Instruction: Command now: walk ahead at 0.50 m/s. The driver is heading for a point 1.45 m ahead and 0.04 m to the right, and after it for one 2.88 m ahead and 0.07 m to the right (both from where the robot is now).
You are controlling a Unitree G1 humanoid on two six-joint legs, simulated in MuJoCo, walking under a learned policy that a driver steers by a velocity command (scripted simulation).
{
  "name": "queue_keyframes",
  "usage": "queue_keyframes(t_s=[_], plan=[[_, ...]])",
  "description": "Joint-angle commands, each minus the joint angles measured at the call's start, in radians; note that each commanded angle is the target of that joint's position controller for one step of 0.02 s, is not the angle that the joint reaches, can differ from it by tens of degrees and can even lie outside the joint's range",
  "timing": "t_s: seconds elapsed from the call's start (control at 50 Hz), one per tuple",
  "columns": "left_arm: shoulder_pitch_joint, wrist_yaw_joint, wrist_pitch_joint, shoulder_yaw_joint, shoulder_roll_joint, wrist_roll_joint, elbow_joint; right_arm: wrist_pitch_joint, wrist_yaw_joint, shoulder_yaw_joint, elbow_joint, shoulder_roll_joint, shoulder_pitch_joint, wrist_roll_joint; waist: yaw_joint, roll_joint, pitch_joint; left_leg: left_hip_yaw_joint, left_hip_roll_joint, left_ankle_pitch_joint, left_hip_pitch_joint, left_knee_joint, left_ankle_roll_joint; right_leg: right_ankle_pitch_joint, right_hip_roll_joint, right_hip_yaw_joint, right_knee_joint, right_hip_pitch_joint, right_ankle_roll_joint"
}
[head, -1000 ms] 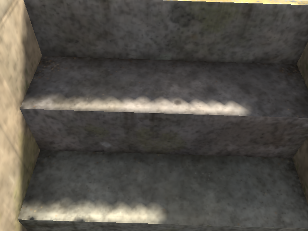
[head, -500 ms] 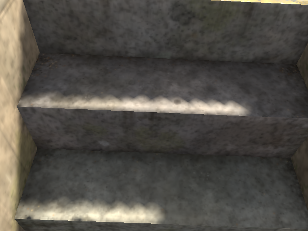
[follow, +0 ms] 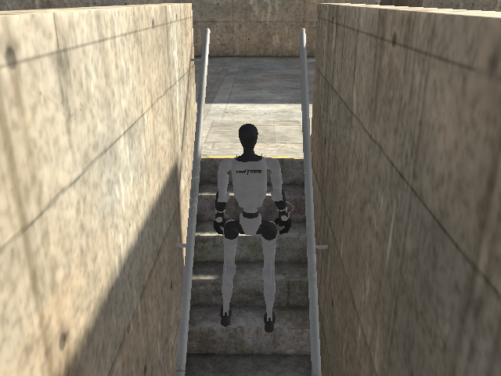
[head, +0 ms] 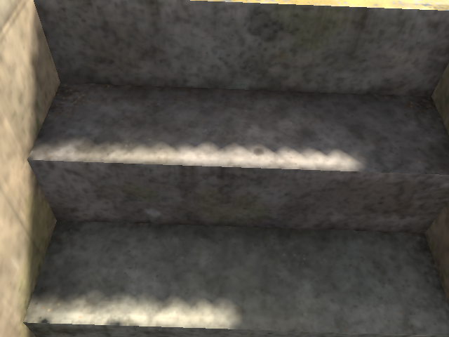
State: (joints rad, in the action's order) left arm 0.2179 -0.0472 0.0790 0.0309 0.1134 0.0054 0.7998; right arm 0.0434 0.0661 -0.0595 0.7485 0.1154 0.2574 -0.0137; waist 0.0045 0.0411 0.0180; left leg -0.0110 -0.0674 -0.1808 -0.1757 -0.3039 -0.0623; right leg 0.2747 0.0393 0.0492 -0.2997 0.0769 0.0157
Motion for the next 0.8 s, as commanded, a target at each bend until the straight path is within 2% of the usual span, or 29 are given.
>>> queue_keyframes(t_s=[0.02, 0.22, 0.24, 0.28, 0.42, 0.44, 0.48, 0.5, 0.54, 0.56, 0.58, 0.6, 0.62, 0.64, 0.66, 0.68, 0.7, 0.72, 0.74, 0.76, 0.78, 0.8], plan=[[0.003, -0.001, 0.014, 0.011, 0.052, 0.001, -0.061, 0.014, 0.002, -0.019, -0.064, 0.078, 0.012, 0.000, -0.001, -0.022, 0.044, 0.041, -0.029, 0.193, 0.096, 0.009, 0.098, -0.449, 0.056, -0.019, 0.012, 0.051, -0.046], [0.013, -0.001, 0.013, 0.012, 0.056, 0.005, -0.059, 0.012, 0.003, -0.018, -0.067, 0.078, 0.023, 0.000, -0.001, -0.019, 0.041, 0.036, -0.030, 0.236, 0.102, -0.001, 0.095, -0.465, 0.057, -0.017, 0.014, 0.052, -0.040], [0.012, 0.000, 0.016, 0.013, 0.053, 0.010, -0.054, 0.008, 0.003, -0.016, -0.077, 0.071, 0.014, 0.007, -0.002, -0.020, 0.035, 0.036, -0.026, 0.253, 0.100, -0.009, 0.094, -0.484, 0.056, -0.018, 0.010, 0.054, -0.036], [0.011, -0.001, 0.013, 0.012, 0.055, 0.004, -0.059, 0.012, 0.003, -0.018, -0.069, 0.079, 0.028, -0.001, -0.001, -0.019, 0.050, 0.036, -0.030, 0.235, 0.104, -0.002, 0.095, -0.465, 0.056, -0.016, 0.012, 0.047, -0.039], [0.011, -0.001, 0.012, 0.012, 0.055, 0.004, -0.060, 0.013, 0.003, -0.018, -0.071, 0.078, 0.025, 0.001, -0.002, -0.020, 0.045, 0.038, -0.031, 0.232, 0.104, 0.001, 0.094, -0.458, 0.057, -0.016, 0.014, 0.049, -0.039], [0.011, 0.000, 0.015, 0.013, 0.052, 0.010, -0.055, 0.008, 0.003, -0.015, -0.081, 0.071, 0.015, 0.008, -0.003, -0.022, 0.037, 0.038, -0.028, 0.248, 0.101, -0.006, 0.094, -0.475, 0.056, -0.017, 0.010, 0.053, -0.035], [0.022, -0.001, 0.010, 0.012, 0.054, 0.006, -0.051, 0.014, 0.003, -0.018, -0.070, 0.078, 0.030, 0.001, -0.002, -0.028, 0.048, 0.035, -0.031, 0.221, 0.110, 0.002, 0.094, -0.444, 0.055, -0.015, 0.022, 0.050, -0.041], [-0.005, -0.010, 0.009, 0.005, 0.052, -0.003, -0.073, 0.011, 0.002, -0.019, -0.070, 0.074, 0.005, -0.017, 0.003, -0.014, 0.025, 0.053, -0.027, 0.187, 0.093, 0.003, 0.085, -0.441, 0.043, -0.012, 0.016, 0.055, -0.042], [-0.010, -0.013, 0.010, 0.003, 0.050, -0.005, -0.087, 0.009, 0.003, -0.018, -0.070, 0.078, -0.002, -0.018, 0.000, -0.017, 0.027, 0.056, -0.030, 0.182, 0.083, 0.007, 0.083, -0.443, 0.047, -0.014, 0.009, 0.050, -0.041], [0.016, -0.006, 0.012, 0.009, 0.052, 0.002, -0.069, 0.012, 0.005, -0.018, -0.068, 0.084, 0.018, 0.002, -0.003, -0.033, 0.059, 0.041, -0.032, 0.201, 0.103, 0.007, 0.092, -0.448, 0.058, -0.019, 0.009, 0.043, -0.044], [0.021, -0.003, 0.012, 0.011, 0.061, 0.005, -0.067, 0.012, 0.003, -0.017, -0.067, 0.077, 0.022, 0.004, -0.002, -0.032, 0.047, 0.040, -0.031, 0.230, 0.102, 0.004, 0.093, -0.452, 0.058, -0.017, 0.016, 0.044, -0.040], [-0.009, -0.010, 0.013, 0.005, 0.057, -0.002, -0.089, 0.008, 0.002, -0.019, -0.066, 0.074, -0.001, -0.014, 0.002, -0.014, 0.031, 0.051, -0.027, 0.215, 0.091, -0.001, 0.085, -0.460, 0.046, -0.015, 0.005, 0.048, -0.039], [0.019, -0.004, 0.013, 0.010, 0.056, 0.006, -0.070, 0.011, 0.003, -0.017, -0.067, 0.080, 0.021, 0.002, -0.004, -0.031, 0.055, 0.037, -0.032, 0.236, 0.106, 0.003, 0.092, -0.458, 0.061, -0.018, 0.013, 0.043, -0.039], [0.020, -0.003, 0.013, 0.011, 0.061, 0.005, -0.070, 0.012, 0.003, -0.017, -0.066, 0.077, 0.023, 0.003, -0.001, -0.028, 0.051, 0.038, -0.031, 0.246, 0.108, 0.000, 0.092, -0.460, 0.058, -0.017, 0.014, 0.043, -0.038], [-0.011, -0.010, 0.013, 0.004, 0.056, -0.003, -0.092, 0.008, 0.002, -0.019, -0.065, 0.074, -0.001, -0.015, 0.003, -0.011, 0.035, 0.051, -0.027, 0.219, 0.093, -0.002, 0.084, -0.464, 0.046, -0.014, 0.003, 0.046, -0.038], [0.018, -0.004, 0.012, 0.010, 0.055, 0.005, -0.073, 0.011, 0.003, -0.016, -0.067, 0.080, 0.019, 0.002, -0.005, -0.030, 0.056, 0.038, -0.032, 0.232, 0.106, 0.003, 0.091, -0.458, 0.061, -0.018, 0.012, 0.042, -0.038], [0.019, -0.003, 0.012, 0.010, 0.061, 0.005, -0.073, 0.012, 0.002, -0.017, -0.066, 0.077, 0.020, 0.003, -0.002, -0.029, 0.051, 0.038, -0.031, 0.242, 0.107, 0.001, 0.092, -0.458, 0.059, -0.017, 0.014, 0.042, -0.038], [0.002, -0.010, 0.010, 0.004, 0.056, -0.001, -0.086, 0.010, 0.001, -0.018, -0.065, 0.073, -0.003, -0.013, 0.001, -0.020, 0.034, 0.050, -0.026, 0.206, 0.097, 0.000, 0.084, -0.452, 0.046, -0.013, 0.012, 0.049, -0.041], [0.028, -0.005, 0.009, 0.010, 0.056, 0.006, -0.065, 0.014, 0.002, -0.016, -0.065, 0.079, 0.019, 0.002, -0.004, -0.036, 0.050, 0.036, -0.031, 0.219, 0.109, 0.006, 0.090, -0.443, 0.060, -0.017, 0.023, 0.046, -0.043], [0.001, -0.011, 0.009, 0.004, 0.058, -0.003, -0.088, 0.011, 0.001, -0.019, -0.063, 0.073, -0.003, -0.014, 0.003, -0.019, 0.028, 0.052, -0.026, 0.201, 0.095, 0.003, 0.082, -0.447, 0.045, -0.013, 0.016, 0.049, -0.043], [0.002, -0.013, 0.008, 0.003, 0.052, -0.002, -0.089, 0.011, 0.001, -0.018, -0.064, 0.076, -0.006, -0.015, 0.000, -0.022, 0.032, 0.052, -0.028, 0.192, 0.093, 0.005, 0.081, -0.446, 0.048, -0.014, 0.015, 0.048, -0.043], [0.020, -0.005, 0.010, 0.009, 0.058, 0.003, -0.077, 0.012, 0.002, -0.016, -0.064, 0.081, 0.016, 0.002, -0.003, -0.029, 0.048, 0.040, -0.033, 0.229, 0.103, 0.006, 0.089, -0.454, 0.061, -0.018, 0.017, 0.042, -0.040]])
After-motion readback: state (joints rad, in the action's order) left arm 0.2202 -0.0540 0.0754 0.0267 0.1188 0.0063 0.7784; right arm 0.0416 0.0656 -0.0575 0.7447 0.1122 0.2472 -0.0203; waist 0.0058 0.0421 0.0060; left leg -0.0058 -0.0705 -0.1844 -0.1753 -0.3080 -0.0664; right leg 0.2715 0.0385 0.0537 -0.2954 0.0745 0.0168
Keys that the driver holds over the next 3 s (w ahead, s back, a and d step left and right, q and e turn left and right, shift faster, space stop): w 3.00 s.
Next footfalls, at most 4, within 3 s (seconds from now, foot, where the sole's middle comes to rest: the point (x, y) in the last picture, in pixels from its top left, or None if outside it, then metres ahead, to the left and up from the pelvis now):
none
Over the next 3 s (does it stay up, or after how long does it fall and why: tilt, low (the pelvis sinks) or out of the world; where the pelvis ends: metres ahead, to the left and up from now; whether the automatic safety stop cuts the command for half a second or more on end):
stays up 0.00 0.00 0.00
